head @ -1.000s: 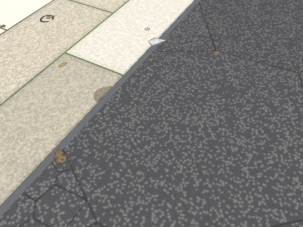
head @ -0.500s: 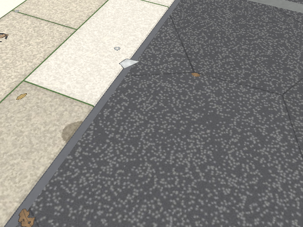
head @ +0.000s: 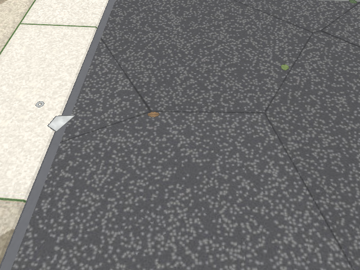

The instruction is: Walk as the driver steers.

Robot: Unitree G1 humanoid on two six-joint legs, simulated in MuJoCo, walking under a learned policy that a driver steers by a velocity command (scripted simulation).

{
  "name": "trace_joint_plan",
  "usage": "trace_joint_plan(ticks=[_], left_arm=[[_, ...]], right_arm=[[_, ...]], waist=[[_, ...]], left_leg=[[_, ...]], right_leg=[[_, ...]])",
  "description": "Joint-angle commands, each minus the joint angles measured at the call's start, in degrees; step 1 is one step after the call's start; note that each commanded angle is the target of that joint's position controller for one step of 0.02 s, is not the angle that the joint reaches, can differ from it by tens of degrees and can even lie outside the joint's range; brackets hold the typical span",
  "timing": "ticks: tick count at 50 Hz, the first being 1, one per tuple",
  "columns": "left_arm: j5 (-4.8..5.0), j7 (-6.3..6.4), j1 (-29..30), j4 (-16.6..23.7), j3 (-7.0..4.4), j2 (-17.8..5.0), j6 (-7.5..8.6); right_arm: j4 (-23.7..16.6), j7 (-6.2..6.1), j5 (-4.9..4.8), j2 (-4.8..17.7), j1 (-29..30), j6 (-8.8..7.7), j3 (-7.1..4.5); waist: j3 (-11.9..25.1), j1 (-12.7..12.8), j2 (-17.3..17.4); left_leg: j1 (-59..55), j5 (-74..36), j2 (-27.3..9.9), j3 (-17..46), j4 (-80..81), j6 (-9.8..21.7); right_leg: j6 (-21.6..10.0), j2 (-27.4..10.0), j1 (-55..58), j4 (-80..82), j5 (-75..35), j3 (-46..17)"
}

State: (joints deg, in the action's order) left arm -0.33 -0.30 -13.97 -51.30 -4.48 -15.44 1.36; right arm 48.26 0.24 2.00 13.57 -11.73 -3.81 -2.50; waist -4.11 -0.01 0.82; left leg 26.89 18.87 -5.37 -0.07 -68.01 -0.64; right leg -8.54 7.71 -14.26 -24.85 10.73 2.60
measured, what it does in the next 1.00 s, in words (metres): walks ahead: left foot, then right foot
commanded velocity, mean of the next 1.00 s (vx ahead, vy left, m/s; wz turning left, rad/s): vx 0.50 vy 0.00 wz -0.24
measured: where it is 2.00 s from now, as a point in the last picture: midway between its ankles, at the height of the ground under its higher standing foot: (213, 160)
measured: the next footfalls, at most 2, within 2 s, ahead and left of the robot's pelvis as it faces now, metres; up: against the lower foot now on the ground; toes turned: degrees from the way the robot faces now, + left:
left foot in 0.38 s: +0.41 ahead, +0.10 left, +0.00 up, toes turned -12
right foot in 0.90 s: +0.60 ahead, -0.16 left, +0.00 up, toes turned -17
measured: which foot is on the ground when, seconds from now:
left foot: up 0.00-0.36, down 0.38-0.90, up 0.92-1.00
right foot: down 0.00-0.40, up 0.42-0.88, down 0.90-1.00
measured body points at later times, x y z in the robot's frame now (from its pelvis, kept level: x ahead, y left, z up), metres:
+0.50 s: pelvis +0.29 +0.04 +0.00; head +0.32 +0.04 +0.45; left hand +0.37 +0.30 -0.14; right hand +0.37 -0.25 -0.11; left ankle +0.37 +0.11 -0.74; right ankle +0.14 -0.04 -0.65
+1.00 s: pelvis +0.53 -0.06 +0.00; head +0.55 -0.09 +0.45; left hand +0.74 +0.14 -0.10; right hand +0.46 -0.31 -0.15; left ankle +0.44 +0.09 -0.66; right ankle +0.56 -0.15 -0.74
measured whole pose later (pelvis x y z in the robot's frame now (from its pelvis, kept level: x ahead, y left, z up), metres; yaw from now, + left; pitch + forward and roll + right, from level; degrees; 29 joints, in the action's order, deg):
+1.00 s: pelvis +0.53 -0.06 +0.00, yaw -12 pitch +1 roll +1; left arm -2.1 -0.5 -7.0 -46.4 -1.3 -13.0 4.1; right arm 54.0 0.4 0.3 13.7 -22.3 -3.0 -2.4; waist -2.2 -2.5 1.4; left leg 16.6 22.2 0.0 0.1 -59.7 4.0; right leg -4.3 0.5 -18.8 -28.4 10.5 5.6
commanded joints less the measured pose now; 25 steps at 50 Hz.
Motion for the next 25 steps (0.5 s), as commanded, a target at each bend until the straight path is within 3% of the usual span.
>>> trace_joint_plan(ticks=[1, 6, 13, 15, 16, 17, 18, 19, 20, 21, 22, 23, 25], left_arm=[[0.64, 0.24, -2.31, 2.67, -1.36, -7.03, 2.2], [0.41, 0.15, -8.79, 2.09, -1.54, -8.03, 2.14], [-0.39, 1.0, -14.62, 1.6, -1.31, -8.24, 1.86], [-0.59, 1.45, -14.03, 1.56, -1.14, -8.33, 2.09], [-0.61, 1.56, -12.48, 1.76, -1.1, -8.74, 2.31], [-0.65, 1.51, -11.41, 1.82, -1.17, -9.45, 2.6], [-0.64, 1.18, -10.5, 1.66, -1.18, -9.94, 2.82], [-0.45, 0.77, -10.37, 2.11, -0.74, -8.56, 3.2], [1.52, 0.45, -16.97, 3.45, 0.41, -3.11, 3.29], [0.42, 0.59, -18.66, 2.62, 0.21, -5.36, 3.1], [-0.88, 0.66, -14.61, 2.43, 0.01, -6.58, 2.59], [-1.32, 0.16, -9.87, 3.22, 0.31, -6.17, 2.59], [-1.81, -0.68, -7.21, 4.36, 0.55, -4.99, 1.91]], right_arm=[[-2.73, 0.39, 0.9, 4.64, -3.96, 1.71, -1.07], [-7.17, 0.7, 0.56, 5.07, 7.54, 2.33, -0.85], [-11.65, 1.44, -0.1, 5.03, 17.97, 1.14, 0.33], [-11.85, 1.45, -0.21, 5.57, 16.63, 0.6, 0.35], [-10.97, 1.28, -0.21, 6.18, 13.31, 0.35, 0.11], [-9.4, 0.86, -0.23, 7.47, 8.4, 0.06, -0.49], [-6.94, 0.24, -0.29, 8.64, 0.58, -0.45, -1.14], [-5.39, -0.57, 0.39, 10.84, -7.63, -1.11, -1.87], [-5.24, -1.02, 1.73, 17.17, -13.68, -1.07, -3.4], [-4.11, -0.29, 0.36, 15.74, -12.01, -0.09, -3.51], [-5.18, 0.01, -0.58, 11.21, -6.16, 0.21, -2.58], [-5.57, 0.28, -0.72, 7.44, -2.5, 0.08, -1.67], [-3.97, 0.09, -0.54, 5.54, -2.03, -0.51, -0.86]], waist=[[4.34, -1.77, -0.31], [1.84, 2.24, -3.03], [1.31, 6.12, -4.83], [1.19, 4.94, -5.5], [1.73, 3.08, -5.8], [3.63, 0.97, -5.94], [7.39, -2.83, -4.25], [12.79, -6.46, -2.05], [22.09, -4.98, 10.04], [21.77, -3.15, 12.88], [11.27, -1.2, 4.82], [6.02, -1.08, 0.0], [2.54, 0.63, 2.82]], left_leg=[[5.96, -2.5, -1.44, 0.69, 4.49, -1.81], [12.93, -12.74, -0.68, 0.02, 16.59, -3.11], [13.1, -17.43, 3.07, -0.54, 30.73, -1.17], [7.46, -16.77, 3.86, -0.41, 35.05, 0.69], [1.63, -15.25, 4.8, -0.67, 37.13, 1.92], [-5.28, -12.64, 6.53, -1.32, 37.95, 3.12], [-14.21, -13.01, 7.67, -2.23, 41.28, 4.42], [-26.94, -11.0, 1.78, 3.31, 41.91, 6.5], [-43.21, -4.86, -14.65, 28.18, 43.19, 13.28], [-41.55, -2.36, -18.9, 44.76, 51.53, 16.42], [-32.3, 4.08, -16.88, 38.09, 52.59, 15.93], [-25.23, 2.48, -13.89, 29.91, 53.89, 14.71], [-18.48, -7.13, -8.78, 19.33, 56.39, 12.15]], right_leg=[[-8.63, -15.28, 6.03, 12.14, -22.03, -17.17], [-5.78, -13.52, 8.63, 13.07, -19.67, -18.38], [-4.54, -14.54, 17.26, 8.72, -26.56, -20.8], [-3.04, -15.65, 17.38, 7.59, -29.62, -21.22], [-1.83, -15.77, 16.05, 6.12, -33.53, -20.65], [-0.8, -15.34, 15.48, 1.91, -41.31, -19.97], [0.23, -13.09, 14.9, -7.09, -44.97, -17.84], [1.16, -10.36, 8.05, -19.39, -35.26, -16.06], [3.91, -2.5, -7.24, -39.79, -6.89, -10.6], [3.81, 0.43, -15.84, -47.61, 18.53, -9.96], [3.62, -3.48, -19.02, -50.29, 13.98, -11.05], [3.65, -5.58, -18.83, -47.45, 10.1, -10.56], [4.02, -8.23, -16.63, -41.95, 8.06, -9.43]])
